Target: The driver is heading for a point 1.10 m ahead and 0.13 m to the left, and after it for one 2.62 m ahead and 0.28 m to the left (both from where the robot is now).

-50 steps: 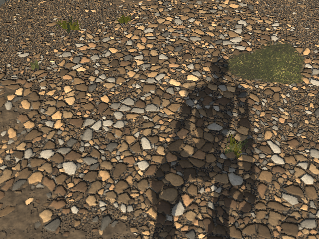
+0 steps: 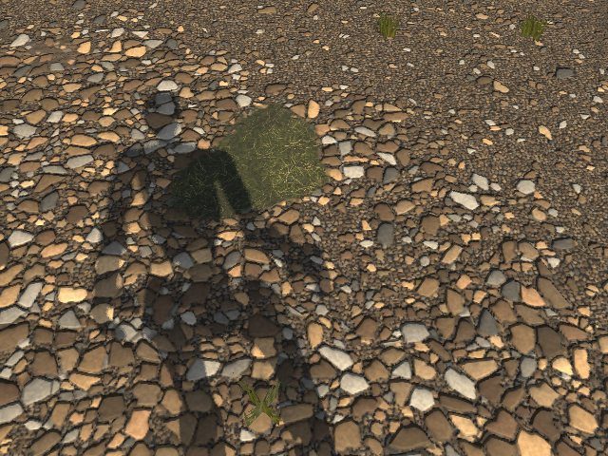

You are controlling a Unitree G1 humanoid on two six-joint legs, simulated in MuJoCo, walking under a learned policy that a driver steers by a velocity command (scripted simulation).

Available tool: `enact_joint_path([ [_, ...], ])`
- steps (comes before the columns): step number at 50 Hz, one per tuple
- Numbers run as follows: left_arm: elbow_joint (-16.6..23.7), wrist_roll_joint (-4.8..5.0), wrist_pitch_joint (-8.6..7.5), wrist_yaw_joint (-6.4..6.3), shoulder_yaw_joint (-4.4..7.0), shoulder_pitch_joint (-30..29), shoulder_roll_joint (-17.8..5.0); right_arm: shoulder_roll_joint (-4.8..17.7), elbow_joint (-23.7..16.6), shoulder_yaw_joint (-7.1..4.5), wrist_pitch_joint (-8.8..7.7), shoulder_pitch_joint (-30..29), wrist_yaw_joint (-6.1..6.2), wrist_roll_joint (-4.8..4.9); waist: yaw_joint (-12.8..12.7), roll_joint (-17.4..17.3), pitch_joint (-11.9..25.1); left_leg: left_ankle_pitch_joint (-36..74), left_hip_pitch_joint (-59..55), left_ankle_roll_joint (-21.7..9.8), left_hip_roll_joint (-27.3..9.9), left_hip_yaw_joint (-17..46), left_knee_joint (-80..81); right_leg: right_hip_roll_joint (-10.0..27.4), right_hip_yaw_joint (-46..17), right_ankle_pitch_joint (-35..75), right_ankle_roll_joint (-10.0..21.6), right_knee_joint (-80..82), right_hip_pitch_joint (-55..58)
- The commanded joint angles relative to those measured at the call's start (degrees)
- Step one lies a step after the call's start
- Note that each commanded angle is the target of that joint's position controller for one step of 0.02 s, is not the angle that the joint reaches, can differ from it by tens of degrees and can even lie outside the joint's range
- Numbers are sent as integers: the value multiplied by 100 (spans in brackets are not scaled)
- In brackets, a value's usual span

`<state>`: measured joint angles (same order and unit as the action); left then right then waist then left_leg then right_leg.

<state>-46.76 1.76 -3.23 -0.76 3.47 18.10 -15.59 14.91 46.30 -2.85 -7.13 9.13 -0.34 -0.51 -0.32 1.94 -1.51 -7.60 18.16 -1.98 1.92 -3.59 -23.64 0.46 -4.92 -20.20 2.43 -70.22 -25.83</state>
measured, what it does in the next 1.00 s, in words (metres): walks ahead: right foot, then left foot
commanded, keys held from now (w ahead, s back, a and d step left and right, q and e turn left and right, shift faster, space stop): w+e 0.14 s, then w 0.26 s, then w+q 0.60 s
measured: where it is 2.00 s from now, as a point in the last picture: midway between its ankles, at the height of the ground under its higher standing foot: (300, 248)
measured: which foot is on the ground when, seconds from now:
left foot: down 0.00-0.38, up 0.40-0.92, down 0.94-1.00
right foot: up 0.00-0.36, down 0.38-0.92, up 0.94-1.00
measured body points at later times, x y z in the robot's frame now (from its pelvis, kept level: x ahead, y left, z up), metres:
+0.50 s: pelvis +0.26 -0.09 +0.00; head +0.30 -0.11 +0.44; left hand +0.46 +0.14 -0.10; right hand +0.27 -0.37 -0.14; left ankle +0.18 +0.08 -0.64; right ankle +0.30 -0.18 -0.74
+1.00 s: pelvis +0.55 -0.06 -0.02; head +0.59 -0.06 +0.43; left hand +0.58 +0.22 -0.15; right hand +0.74 -0.31 -0.12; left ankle +0.63 +0.01 -0.74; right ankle +0.36 -0.20 -0.65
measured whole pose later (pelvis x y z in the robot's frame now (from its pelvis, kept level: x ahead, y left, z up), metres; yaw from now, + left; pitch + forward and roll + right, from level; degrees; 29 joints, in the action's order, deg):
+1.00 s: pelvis +0.55 -0.06 -0.02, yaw +6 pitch +2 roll -1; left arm -47.6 0.8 -4.8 -0.7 3.4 17.0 -15.3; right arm 15.9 41.3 -3.9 -3.4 6.7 -2.9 1.1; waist -0.8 -0.6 -3.0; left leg -10.9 29.0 -6.4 3.3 -2.9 -37.2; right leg 2.1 3.2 -29.3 -0.8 -63.0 -11.1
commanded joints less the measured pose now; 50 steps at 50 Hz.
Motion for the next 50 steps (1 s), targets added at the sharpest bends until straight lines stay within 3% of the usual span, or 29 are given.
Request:
enact_joint_path([
  [1, 479, 21, 28, 32, 71, 156, -169, 476, -124, -130, -82, 178, -25, 1, 3, -622, 240, 207, -918, -978, -1628, 1460, 1490, 696, -164, 348, -15, 43, -1043],
  [5, 839, -52, 82, 46, 47, -345, -170, 783, 31, -243, -103, 301, -21, 27, 27, -440, 50, 922, -1007, -1105, -1747, 768, 1688, 817, -176, 1042, -106, 809, -1602],
  [9, 1078, -60, -16, 191, -23, -1045, -91, 916, 121, -248, -17, 500, -6, 56, 276, -380, -48, 1175, -1152, -916, -1534, 38, 1602, 685, 139, 2127, -57, 2223, -1370],
  [11, 1216, -56, -39, 259, -65, -1436, -45, 995, 204, -244, 34, 722, -19, 110, 428, -379, -148, 996, -1265, -874, -1550, -84, 1567, 564, 384, 2171, -19, 2779, -1180],
  [14, 1462, -40, -49, 333, -64, -1840, -149, 1153, 371, -269, 145, 988, -32, 213, 481, -471, -321, 996, -1791, -810, -1811, -22, 1397, 441, 532, 1597, 122, 3311, -1198],
  [16, 1521, -68, -59, 357, -2, -1723, -310, 1253, 434, -284, 234, 985, -17, 252, 276, -627, -203, 2016, -2097, -711, -1917, -79, 928, 230, 725, 1040, 304, 3599, -807],
  [17, 1409, -96, -69, 349, 90, -1227, -458, 1298, 445, -279, 277, 888, -2, 260, -82, -679, 119, 2994, -2060, -591, -1812, -269, 248, 6, 906, 1126, 429, 3880, 0],
  [18, 1103, -102, -62, 309, 265, -281, -754, 1184, 448, -224, 305, 930, 23, 224, -520, -598, 677, 3583, -1669, -427, -1550, -534, -890, -269, 1038, 1377, 579, 4044, 1394],
  [19, 900, -116, -21, 207, 451, 784, -1274, 924, 279, -99, 276, 928, 46, 72, -924, 26, 1427, 2075, -290, -146, -1267, -693, -2741, 643, -211, 1696, 915, 3880, 3243],
  [20, 866, -122, -26, 191, 505, 845, -1857, 153, 124, 145, 123, 1589, -45, 10, -337, 1487, 2155, -2378, 1954, 162, -224, -232, -4749, 2109, -3246, 847, 1923, 4614, 4877],
  [21, 901, -149, -73, 202, 354, 1005, -1219, 766, 258, 5, -17, 1201, -94, 256, -712, 711, 2390, -2568, 2476, 63, -336, 785, -5448, 2279, -3733, 641, 1880, 5144, 4809],
  [22, 874, -189, -123, 212, 266, 666, -987, 942, 58, -65, -49, 669, -106, 424, -653, 536, 1494, -2073, 2839, -29, -585, 744, -5492, 2085, -2676, 1230, 1571, 5145, 4121],
  [23, 904, -163, -145, 221, 208, 211, -797, 847, 30, -44, -32, 481, -66, 355, -427, 168, 1081, -1532, 2631, -37, -858, 713, -5129, 1835, -1884, 1766, 1365, 5194, 3295],
  [24, 924, -170, -167, 241, 150, -144, -575, 810, 63, -72, 26, 424, -43, 246, -233, 113, 761, -1200, 2359, -4, -1016, 736, -4785, 1603, -1316, 2062, 1233, 5377, 2621],
  [26, 877, -219, -270, 250, 124, -394, -402, 645, 178, -90, 221, 764, -48, 251, 73, 248, 608, -757, 1753, 43, -1112, 852, -4528, 1415, -723, 2092, 1133, 5825, 1936],
  [28, 737, -239, -383, 226, 159, -392, -464, 487, 180, -88, 356, 784, -22, 250, 171, 146, 365, -466, 1825, 117, -1048, 949, -4310, 1401, -246, 2422, 1132, 6103, 1695],
  [32, 492, -281, -404, 100, 192, -203, -514, 403, 18, -114, 384, 328, -17, 203, 72, 96, 32, 629, 2401, 186, -858, 1153, -3304, 1297, 519, 2643, 937, 6273, 1926],
  [37, 263, -224, -359, -2, 233, 12, -692, 198, -313, -17, 340, -557, -183, 140, -278, 30, -313, 1509, 2347, 78, -757, 610, -1840, 1333, 1166, 2569, 719, 6353, 2281],
  [40, 90, -159, -245, -27, 269, 242, -772, 184, -598, 8, 332, -962, -293, 151, -422, 16, -447, 1061, 2633, -68, -713, 370, -1461, 1534, 1324, 2918, 666, 6058, 2956],
  [42, 53, -122, -149, -50, 291, 201, -850, 229, -772, -11, 330, -1049, -373, 169, -348, 93, -401, 516, 2531, -222, -593, 131, -1318, 1625, 1451, 3749, 571, 5685, 3252],
  [44, 103, -108, -64, -102, 330, 51, -1031, 403, -833, -104, 357, -733, -402, 188, -84, 339, -18, -79, 1758, -448, -205, -266, -1344, 1598, 1615, 5746, 426, 4915, 3339],
  [45, 129, -104, -13, -129, 342, -25, -1108, 582, -755, -205, 374, -209, -391, 205, 222, 430, 311, -306, 1047, -591, 43, -403, -1343, 1535, 1683, 6531, 348, 4151, 3259],
  [46, 160, -76, 16, -148, 331, -144, -1138, 890, -564, -377, 378, 671, -335, 213, 724, 331, 779, -2, -264, -807, 276, -384, -949, 1323, 1797, 6447, 179, 2959, 2792],
  [47, 269, -146, -42, -161, 259, -77, -994, 1404, -410, -572, 434, 1514, -199, 187, 1061, -287, 1305, 128, -2005, -1147, -395, 838, -731, 1039, 1790, 4571, -88, 1173, 1388],
  [48, 524, -289, -228, -21, -26, 592, -56, 1907, -470, -626, 393, 1357, -174, 194, 259, -1704, 1860, -664, -3934, -2277, -1874, 4185, -243, -232, 1058, -1197, -438, -858, -1234],
  [49, 606, -85, -480, 73, 26, -89, -524, 1444, -560, -499, 348, 1617, -176, 153, 758, -1026, 2410, -1091, -4221, -2280, -2069, 5109, 532, -225, -159, -1310, -271, -1325, -1845],
  [50, 791, 97, -577, 107, 84, -617, -734, 1147, -541, -425, 304, 1406, -176, 128, 777, -781, 1584, -679, -3678, -1971, -1914, 4219, 624, 52, -163, -762, -129, -1131, -2234],
])
Keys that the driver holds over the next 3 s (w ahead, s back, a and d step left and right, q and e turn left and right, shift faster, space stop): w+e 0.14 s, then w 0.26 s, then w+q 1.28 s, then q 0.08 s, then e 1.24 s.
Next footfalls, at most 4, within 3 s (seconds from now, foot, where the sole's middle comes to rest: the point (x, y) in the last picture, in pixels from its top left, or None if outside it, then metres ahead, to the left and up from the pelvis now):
0.38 right None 0.34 -0.19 -0.77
0.94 left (312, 367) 0.67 0.01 -0.77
1.42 right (361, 257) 0.99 -0.12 -0.77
1.90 left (231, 230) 1.07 0.24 -0.77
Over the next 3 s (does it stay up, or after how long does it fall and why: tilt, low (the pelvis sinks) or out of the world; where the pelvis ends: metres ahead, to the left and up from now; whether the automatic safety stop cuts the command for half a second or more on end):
stays up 1.07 0.09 0.00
